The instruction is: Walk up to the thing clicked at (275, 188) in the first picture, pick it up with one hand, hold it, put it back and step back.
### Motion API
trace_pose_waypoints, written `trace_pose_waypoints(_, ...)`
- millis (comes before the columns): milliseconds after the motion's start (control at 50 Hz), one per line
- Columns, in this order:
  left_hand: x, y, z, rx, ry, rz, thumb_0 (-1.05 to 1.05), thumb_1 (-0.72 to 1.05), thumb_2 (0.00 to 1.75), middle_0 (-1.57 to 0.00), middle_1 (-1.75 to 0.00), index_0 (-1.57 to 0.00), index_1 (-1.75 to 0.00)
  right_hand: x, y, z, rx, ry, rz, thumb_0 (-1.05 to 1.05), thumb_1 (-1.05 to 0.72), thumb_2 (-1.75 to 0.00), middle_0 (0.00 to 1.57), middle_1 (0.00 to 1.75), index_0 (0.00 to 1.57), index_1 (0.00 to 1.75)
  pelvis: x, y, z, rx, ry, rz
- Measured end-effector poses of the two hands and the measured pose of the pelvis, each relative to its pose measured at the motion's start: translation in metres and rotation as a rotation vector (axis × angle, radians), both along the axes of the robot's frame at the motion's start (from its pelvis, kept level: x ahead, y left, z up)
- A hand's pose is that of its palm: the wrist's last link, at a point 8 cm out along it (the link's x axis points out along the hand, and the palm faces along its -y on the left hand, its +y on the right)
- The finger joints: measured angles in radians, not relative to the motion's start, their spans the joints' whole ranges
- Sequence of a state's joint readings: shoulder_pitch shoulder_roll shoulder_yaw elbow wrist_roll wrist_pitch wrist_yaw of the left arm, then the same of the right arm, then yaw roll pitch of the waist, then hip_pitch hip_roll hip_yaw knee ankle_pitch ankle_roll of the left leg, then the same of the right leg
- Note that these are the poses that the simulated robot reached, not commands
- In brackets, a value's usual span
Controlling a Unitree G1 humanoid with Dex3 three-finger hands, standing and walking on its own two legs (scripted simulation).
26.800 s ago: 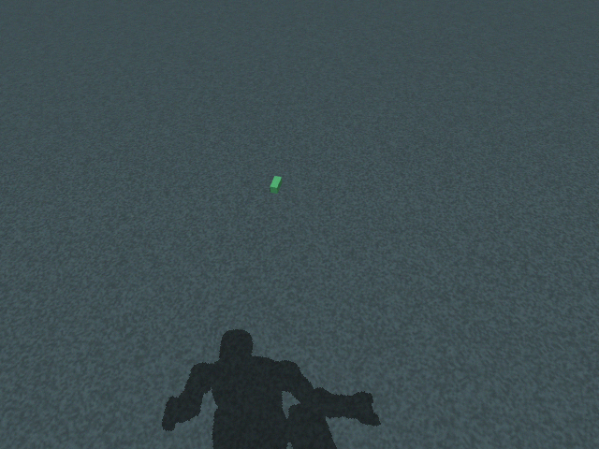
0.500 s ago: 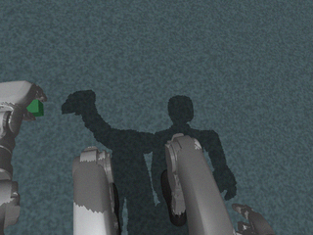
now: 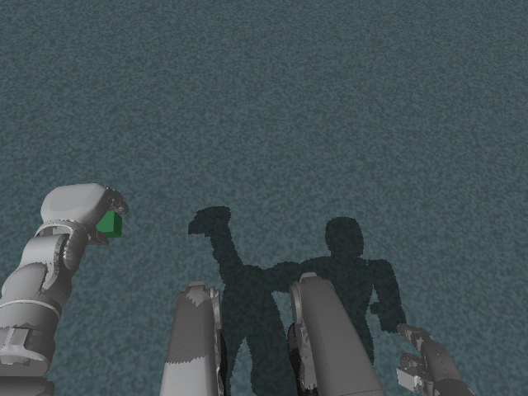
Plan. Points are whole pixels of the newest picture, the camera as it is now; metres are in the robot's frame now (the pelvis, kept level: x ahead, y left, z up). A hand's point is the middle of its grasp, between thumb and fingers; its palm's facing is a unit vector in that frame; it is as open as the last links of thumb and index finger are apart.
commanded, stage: lift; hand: left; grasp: from above
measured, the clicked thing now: (94, 226) +0.40 +0.28 -0.11
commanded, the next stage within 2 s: hold in 0.78 s
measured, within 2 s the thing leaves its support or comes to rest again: neither
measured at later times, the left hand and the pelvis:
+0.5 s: hand (51, 199) +0.36 +0.25 +0.08, palm faces -0.45 -0.05 -0.89, open 6.5 cm; pelvis +0.04 +0.00 +0.15, yaw +1 degrees
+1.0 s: hand (32, 153) +0.38 +0.23 +0.15, palm faces -0.45 -0.05 -0.89, open 6.5 cm; pelvis +0.07 +0.00 +0.21, yaw +1 degrees
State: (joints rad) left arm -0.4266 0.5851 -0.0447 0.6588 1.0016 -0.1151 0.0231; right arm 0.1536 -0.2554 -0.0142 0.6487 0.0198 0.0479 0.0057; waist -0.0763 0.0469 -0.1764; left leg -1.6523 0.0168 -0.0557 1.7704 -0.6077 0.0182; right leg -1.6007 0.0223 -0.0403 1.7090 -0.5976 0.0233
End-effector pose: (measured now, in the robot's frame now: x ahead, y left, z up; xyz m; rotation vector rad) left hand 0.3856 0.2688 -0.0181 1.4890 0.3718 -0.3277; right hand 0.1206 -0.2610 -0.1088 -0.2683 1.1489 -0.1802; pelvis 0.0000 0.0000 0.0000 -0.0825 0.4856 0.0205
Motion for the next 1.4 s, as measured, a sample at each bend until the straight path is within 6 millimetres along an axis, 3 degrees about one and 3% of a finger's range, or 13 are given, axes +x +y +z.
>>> trace_pose_waypoints(240, -0.023, -0.005, 0.097, 0.002, 0.016, 0.016, 0.01, 0.52, 0.02, -1.07, -0.03, -1.08, -0.03, 0.008, 0.008, 0.095, 0.002, -0.085, -0.036, 0.00, -0.91, -0.91, 0.21, 0.30, 0.20, 0.30, 0.017, 0.002, 0.091, 0.023, -0.122, 0.008)
trace_pose_waypoints(520, -0.015, -0.021, 0.161, 0.014, 0.015, 0.014, 0.01, 0.52, 0.04, -1.05, -0.06, -1.06, -0.06, 0.014, 0.003, 0.159, 0.009, -0.101, -0.067, 0.00, -0.91, -0.91, 0.20, 0.30, 0.20, 0.30, 0.042, 0.003, 0.157, 0.044, -0.224, 0.006)
trace_pose_waypoints(880, -0.003, -0.034, 0.214, 0.008, 0.025, 0.020, 0.00, 0.50, 0.06, -1.06, -0.05, -1.07, -0.05, 0.035, 0.001, 0.199, 0.036, -0.102, -0.085, 0.00, -0.91, -0.90, 0.20, 0.30, 0.20, 0.30, 0.067, 0.000, 0.203, 0.066, -0.307, -0.001)
trace_pose_waypoints(1160, 0.006, -0.037, 0.243, 0.015, 0.022, 0.002, 0.00, 0.51, 0.05, -1.06, -0.05, -1.07, -0.05, 0.066, -0.001, 0.215, 0.046, -0.149, -0.078, 0.00, -0.91, -0.90, 0.20, 0.30, 0.20, 0.30, 0.081, -0.002, 0.217, 0.074, -0.351, -0.004)
trace_pose_waypoints(1400, 0.001, -0.042, 0.256, 0.010, 0.027, -0.019, 0.01, 0.51, 0.03, -1.07, -0.03, -1.09, -0.03, 0.078, -0.001, 0.224, 0.053, -0.180, -0.069, 0.00, -0.91, -0.90, 0.20, 0.30, 0.20, 0.30, 0.082, -0.003, 0.223, 0.080, -0.380, -0.007)
